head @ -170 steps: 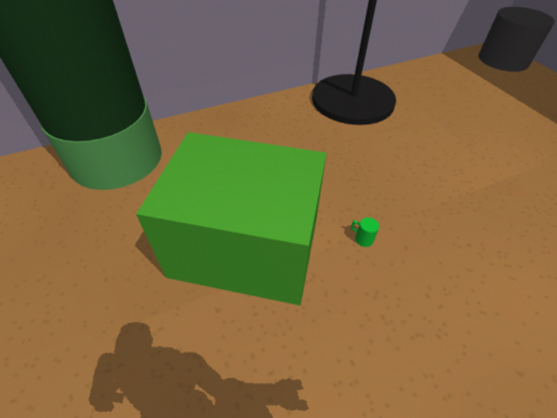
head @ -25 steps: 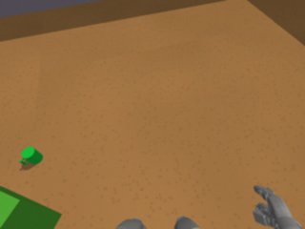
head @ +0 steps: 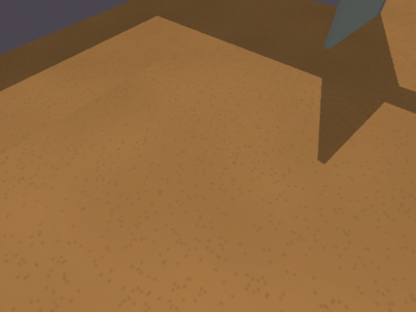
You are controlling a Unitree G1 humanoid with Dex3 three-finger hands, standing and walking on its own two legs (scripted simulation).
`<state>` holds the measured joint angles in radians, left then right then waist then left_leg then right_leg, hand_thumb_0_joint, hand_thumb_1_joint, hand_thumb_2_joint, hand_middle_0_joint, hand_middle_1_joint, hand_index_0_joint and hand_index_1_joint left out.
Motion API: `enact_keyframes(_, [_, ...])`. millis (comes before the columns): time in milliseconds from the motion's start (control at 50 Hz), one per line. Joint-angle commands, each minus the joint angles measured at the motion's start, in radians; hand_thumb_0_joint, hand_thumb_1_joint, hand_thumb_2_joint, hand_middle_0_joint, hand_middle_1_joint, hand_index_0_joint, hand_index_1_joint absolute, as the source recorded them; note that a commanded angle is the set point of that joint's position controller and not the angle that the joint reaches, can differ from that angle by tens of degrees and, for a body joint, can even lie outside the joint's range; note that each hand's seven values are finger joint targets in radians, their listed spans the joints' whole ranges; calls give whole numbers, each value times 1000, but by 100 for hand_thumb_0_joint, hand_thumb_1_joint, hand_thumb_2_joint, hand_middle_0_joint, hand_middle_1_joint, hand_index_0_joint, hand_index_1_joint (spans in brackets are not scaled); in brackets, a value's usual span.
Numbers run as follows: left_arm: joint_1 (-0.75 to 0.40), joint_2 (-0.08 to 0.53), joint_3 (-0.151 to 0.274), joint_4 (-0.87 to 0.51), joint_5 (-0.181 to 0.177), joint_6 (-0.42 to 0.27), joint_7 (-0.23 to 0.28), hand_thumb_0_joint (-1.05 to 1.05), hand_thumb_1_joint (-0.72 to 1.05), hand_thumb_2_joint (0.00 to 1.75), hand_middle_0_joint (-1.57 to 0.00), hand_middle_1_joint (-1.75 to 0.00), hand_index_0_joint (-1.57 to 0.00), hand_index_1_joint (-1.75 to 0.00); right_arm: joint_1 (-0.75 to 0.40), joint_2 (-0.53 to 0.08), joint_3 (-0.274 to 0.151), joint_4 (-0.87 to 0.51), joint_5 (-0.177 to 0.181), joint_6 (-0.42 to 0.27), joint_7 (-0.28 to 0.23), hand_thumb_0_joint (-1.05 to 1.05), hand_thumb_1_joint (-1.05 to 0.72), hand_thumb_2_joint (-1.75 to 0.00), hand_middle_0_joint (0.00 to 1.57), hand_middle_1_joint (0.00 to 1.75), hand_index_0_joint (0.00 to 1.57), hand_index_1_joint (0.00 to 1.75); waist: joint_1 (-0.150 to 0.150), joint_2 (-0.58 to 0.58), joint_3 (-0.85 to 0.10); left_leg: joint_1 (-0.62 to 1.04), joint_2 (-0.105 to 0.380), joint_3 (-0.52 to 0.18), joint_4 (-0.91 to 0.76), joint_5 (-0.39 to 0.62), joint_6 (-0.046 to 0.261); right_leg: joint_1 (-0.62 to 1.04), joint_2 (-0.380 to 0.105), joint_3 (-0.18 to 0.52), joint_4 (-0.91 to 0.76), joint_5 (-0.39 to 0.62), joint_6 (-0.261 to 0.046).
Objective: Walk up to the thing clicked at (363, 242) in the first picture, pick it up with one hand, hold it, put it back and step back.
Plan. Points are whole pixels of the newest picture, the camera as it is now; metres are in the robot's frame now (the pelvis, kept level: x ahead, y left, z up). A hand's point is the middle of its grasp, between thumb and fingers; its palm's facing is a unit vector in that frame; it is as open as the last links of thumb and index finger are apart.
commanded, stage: walk up
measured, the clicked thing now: out of the picture +0.16 +1.00 -0.71
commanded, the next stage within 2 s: stand in 1.76 s
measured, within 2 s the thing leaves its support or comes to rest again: neither
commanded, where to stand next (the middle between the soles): +0.12 -0.01 m, yaw -39 degrees
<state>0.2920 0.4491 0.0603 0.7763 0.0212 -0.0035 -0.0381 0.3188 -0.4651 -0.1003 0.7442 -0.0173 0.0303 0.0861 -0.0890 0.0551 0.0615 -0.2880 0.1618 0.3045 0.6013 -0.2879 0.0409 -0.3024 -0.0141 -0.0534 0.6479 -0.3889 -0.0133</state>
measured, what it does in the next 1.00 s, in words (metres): steps on the spot, turning right: right foot, then left foot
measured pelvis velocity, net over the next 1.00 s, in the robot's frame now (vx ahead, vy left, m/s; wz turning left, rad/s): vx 0.06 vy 0.05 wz -0.59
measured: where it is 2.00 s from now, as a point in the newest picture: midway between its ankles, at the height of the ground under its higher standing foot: outside the picture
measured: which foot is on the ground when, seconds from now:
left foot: down 0.00-0.04, up 0.06-0.34, down 0.36-0.68, up 0.70-0.92, down 0.94-1.00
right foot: up 0.00-0.00, down 0.02-0.40, up 0.42-0.64, down 0.66-1.00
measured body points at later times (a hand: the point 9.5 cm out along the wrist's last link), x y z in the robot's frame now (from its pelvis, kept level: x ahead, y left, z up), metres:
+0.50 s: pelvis +0.05 +0.03 -0.03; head +0.10 +0.03 +0.42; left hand +0.26 +0.30 -0.14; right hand +0.04 -0.29 -0.13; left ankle +0.16 +0.14 -0.73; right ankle +0.00 -0.09 -0.68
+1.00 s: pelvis +0.06 +0.05 -0.03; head +0.09 +0.03 +0.42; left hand +0.30 +0.27 -0.14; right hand -0.05 -0.26 -0.14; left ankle +0.14 +0.14 -0.73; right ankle +0.02 -0.08 -0.72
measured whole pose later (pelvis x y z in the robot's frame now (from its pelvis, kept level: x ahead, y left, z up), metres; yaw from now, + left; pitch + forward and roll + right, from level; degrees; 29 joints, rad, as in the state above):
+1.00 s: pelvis +0.06 +0.05 -0.03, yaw -34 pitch -1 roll +1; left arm 0.25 0.41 0.04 0.85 0.01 -0.01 0.02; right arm 0.22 -0.41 -0.04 0.86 -0.02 -0.02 0.01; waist -0.01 -0.02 0.10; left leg -0.39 0.04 0.06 0.83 -0.41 0.00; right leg -0.45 0.06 0.13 0.91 -0.45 -0.01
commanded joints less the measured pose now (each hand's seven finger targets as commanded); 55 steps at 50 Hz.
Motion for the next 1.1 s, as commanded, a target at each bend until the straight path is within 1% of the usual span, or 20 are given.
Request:
enact_keyframes(0, [192, 264, 104, -33, 16, -50, 40, 0, 90, 90, -20, -30, -20, -30, -65, -124, -44, -129, 6, -13, -8, 0, -90, -90, 20, 30, 20, 30, 146, -177, -74, -325, 50, -131, 214, -385, 11, 353, -47, 254, -252, -144, -111])
enact_keyframes(20, [172, 340, 122, -67, 22, -63, 57, 0, 90, 90, -20, -30, -20, -30, -93, -70, -20, -165, 13, -13, -6, 0, -90, -90, 20, 30, 20, 30, 154, -302, -4, -565, -94, -146, 429, -334, -67, 352, -271, 710, -385, -327, -209])
enact_keyframes(40, [114, 344, 112, -76, 10, -68, 67, 0, 90, 90, -20, -30, -20, -30, -157, -154, -40, -169, 11, -17, -15, 0, -90, -90, 20, 30, 20, 30, 155, -200, 37, -539, -44, -355, 492, -274, -69, 237, -331, 804, -396, -286, -309])
enact_keyframes(100, [11, 269, 90, -76, -22, -71, 75, 0, 90, 90, -20, -30, -20, -30, -71, -169, -42, -97, 7, -26, -24, 0, -90, -90, 20, 30, 20, 30, 73, -144, 41, -441, -18, -362, 458, -90, -52, 161, -219, 538, -353, -108, -196])
enact_keyframes(240, [16, 220, 62, -98, -1, -70, 82, 0, 90, 90, -20, -30, -20, -30, -61, -120, -33, -64, 2, -34, -51, 0, -90, -90, 20, 30, 20, 30, 72, -207, 0, -159, -94, -293, 301, -48, -25, -63, -118, 386, -100, 598, -176])
enact_keyframes(320, [-33, 203, 50, -133, -16, -40, 86, 0, 90, 90, -20, -30, -20, -30, 5, -116, -46, -45, -1, -55, -72, 0, -90, -90, 20, 30, 20, 30, 20, -164, -61, 90, -170, -264, 26, 73, 0, -176, -36, 346, 104, 518, -122])
enact_keyframes(340, [-17, 158, 38, -147, -21, -37, 88, 0, 90, 90, -20, -30, -20, -30, 27, -155, -57, -49, -13, -63, -78, 0, -90, -90, 20, 30, 20, 30, 15, -66, -90, 164, -94, -382, -34, 89, 24, -236, 19, 311, 203, 409, -76])
enact_keyframes(360, [30, 107, 20, -146, -28, -34, 91, 0, 90, 90, -20, -30, -20, -30, 39, -228, -76, -60, -25, -67, -84, 0, -90, -90, 20, 30, 20, 30, 19, 138, -128, 231, 146, -660, -138, 84, 100, -340, 126, 202, 414, 123, -18])
enact_keyframes(380, [55, 167, 31, -126, -23, -28, 104, 0, 90, 90, -20, -30, -20, -30, 11, -280, -90, -71, 6, -69, -78, 0, -90, -90, 20, 30, 20, 30, 20, 205, -177, 197, 346, -838, -198, 142, 248, -328, 107, 155, 560, -205, 4])
enact_keyframes(400, [22, 206, 37, -103, -19, -29, 106, 0, 90, 90, -20, -30, -20, -30, -9, -263, -90, -69, 5, -67, -76, 0, -90, -90, 20, 30, 20, 30, 30, 123, -122, 107, 339, -846, -215, 102, 276, -317, 71, 179, 624, -206, 7])
enact_keyframes(480, [32, 175, 53, -54, -27, -26, 55, 0, 90, 90, -20, -30, -20, -30, -89, -234, -58, -73, -8, -69, -87, 0, -90, -90, 20, 30, 20, 30, 56, 179, -37, -30, 144, -478, -159, 13, 163, -242, 6, 107, 462, -104, -8])
enact_keyframes(620, [110, 154, 85, 4, 1, -29, 43, 0, 90, 90, -20, -30, -20, -30, -124, -193, -25, -87, -6, -41, -77, 0, -90, -90, 20, 30, 20, 30, 118, 85, -97, -168, 127, -330, 87, -5, 99, 101, 81, -2, -14, 41, -20])
enact_keyframes(640, [139, 199, 105, 7, 11, -36, 52, 0, 90, 90, -20, -30, -20, -30, -92, -141, -7, -86, -1, -36, -79, 0, -90, -90, 20, 30, 20, 30, 137, -37, -95, -283, 81, -284, 260, -80, 52, 193, 17, 163, -120, -45, -55])
enact_keyframes(660, [109, 290, 118, -31, 22, -45, 61, 0, 90, 90, -20, -30, -20, -30, -115, -75, 18, -113, 9, -34, -81, 0, -90, -90, 20, 30, 20, 30, 134, -309, -39, -483, -80, -213, 462, -275, -27, 165, -234, 658, -253, -40, -161])
enact_keyframes(680, [43, 327, 111, -58, 23, -42, 65, 0, 90, 90, -20, -30, -20, -30, -209, -148, -7, -111, 8, -29, -107, 0, -90, -90, 20, 30, 20, 30, 150, -238, -7, -383, -52, -331, 515, -363, -24, -36, -329, 755, -259, 45, -289])
enact_keyframes(740, [-42, 239, 78, -50, 5, -50, 72, 0, 90, 90, -20, -30, -20, -30, -110, -151, -4, -24, 21, -39, -97, 0, -90, -90, 20, 30, 20, 30, 75, -160, -14, -303, -46, -320, 472, -210, -14, -21, -191, 504, -135, 255, -207])
enact_keyframes(900, [-66, 192, 49, -40, -10, -31, 65, 0, 90, 90, -20, -30, -20, -30, -11, -138, -1, 60, -2, -76, -95, 0, -90, -90, 20, 30, 20, 30, 36, -167, -93, 62, -132, -278, 7, -82, -1, -160, -88, 369, 29, 259, -141])
enact_keyframes(940, [-53, 113, 20, -35, -25, -28, 70, 0, 90, 90, -20, -30, -20, -30, -26, -283, -29, 59, -12, -90, -97, 0, -90, -90, 20, 30, 20, 30, 27, 183, -84, 100, 218, -797, -243, -217, 156, -329, 119, 186, 314, -31, -22])
enact_keyframes(960, [-70, 205, 42, -12, -10, -33, 82, 0, 90, 90, -20, -30, -20, -30, -84, -306, -41, 44, -6, -90, -90, 0, -90, -90, 20, 30, 20, 30, 34, 141, -39, 22, 327, -891, -253, -173, 257, -296, 65, 200, 398, -205, -7])
enact_keyframes(1080, [-24, 143, 42, 64, -22, -51, 50, 0, 90, 90, -20, -30, -20, -30, -136, -214, 3, 67, -9, -83, -89, 0, -90, -90, 20, 30, 20, 30, 85, 163, -50, 12, 94, -425, -83, 262, 115, -57, 51, 44, 109, -44, -9])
